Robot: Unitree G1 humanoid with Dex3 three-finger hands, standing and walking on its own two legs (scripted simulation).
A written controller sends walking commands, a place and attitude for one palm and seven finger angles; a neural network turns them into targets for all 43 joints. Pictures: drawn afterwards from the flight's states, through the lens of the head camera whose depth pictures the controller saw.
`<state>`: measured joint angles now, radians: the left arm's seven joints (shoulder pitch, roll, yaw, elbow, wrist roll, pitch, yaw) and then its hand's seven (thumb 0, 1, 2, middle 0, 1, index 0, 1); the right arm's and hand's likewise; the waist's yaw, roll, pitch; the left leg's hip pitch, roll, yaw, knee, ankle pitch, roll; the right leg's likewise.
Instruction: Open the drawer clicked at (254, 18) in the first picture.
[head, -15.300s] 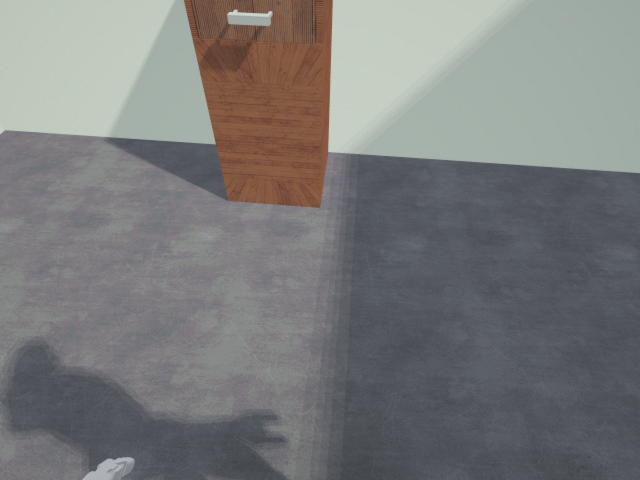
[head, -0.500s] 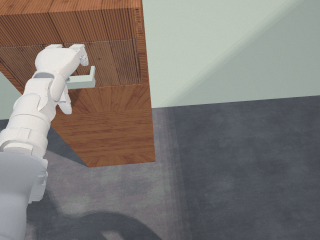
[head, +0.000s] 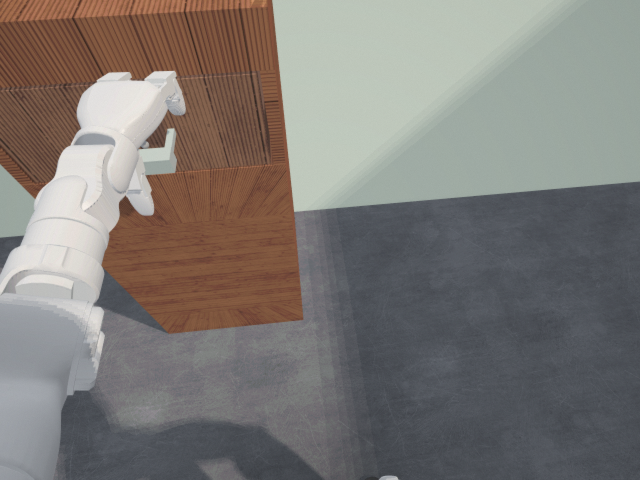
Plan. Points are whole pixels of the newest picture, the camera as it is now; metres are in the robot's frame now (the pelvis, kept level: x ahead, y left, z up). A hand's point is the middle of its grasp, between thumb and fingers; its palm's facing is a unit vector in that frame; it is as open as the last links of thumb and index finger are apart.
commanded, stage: move the hooked fingers above the handle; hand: left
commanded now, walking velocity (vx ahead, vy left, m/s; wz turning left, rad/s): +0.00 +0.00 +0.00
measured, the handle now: (130, 151) +0.56 +0.25 +0.06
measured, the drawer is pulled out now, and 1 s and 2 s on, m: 0.00 0.00 0.00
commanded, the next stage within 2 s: lower the fingers behind the handle in 0.56 s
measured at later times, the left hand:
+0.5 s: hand (142, 136) +0.51 +0.20 +0.13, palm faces +0.06 -0.04 -1.00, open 13.8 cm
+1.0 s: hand (116, 168) +0.50 +0.24 +0.09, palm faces -0.06 -0.01 -1.00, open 13.8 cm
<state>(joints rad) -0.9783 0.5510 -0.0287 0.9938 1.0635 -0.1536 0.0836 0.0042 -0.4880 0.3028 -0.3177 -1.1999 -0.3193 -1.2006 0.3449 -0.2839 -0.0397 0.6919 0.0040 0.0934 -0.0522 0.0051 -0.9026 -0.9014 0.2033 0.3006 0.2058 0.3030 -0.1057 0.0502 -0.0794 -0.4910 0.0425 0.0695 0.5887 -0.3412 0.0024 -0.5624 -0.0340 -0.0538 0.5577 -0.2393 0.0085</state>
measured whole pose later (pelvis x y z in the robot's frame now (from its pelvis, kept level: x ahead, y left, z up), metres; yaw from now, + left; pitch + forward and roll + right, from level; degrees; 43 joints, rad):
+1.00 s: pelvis -0.01 +0.00 +0.00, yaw +0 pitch +16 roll -1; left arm -0.95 0.64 0.00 1.01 1.07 -0.23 0.09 0.00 -0.49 0.30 -0.32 -1.20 -0.32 -1.20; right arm 0.40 -0.30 -0.05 0.71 0.00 0.08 -0.07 0.01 -0.90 -0.90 0.20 0.30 0.21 0.30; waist -0.10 0.03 -0.07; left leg -0.57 0.04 0.06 0.64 -0.35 0.01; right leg -0.63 -0.03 -0.06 0.59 -0.24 0.01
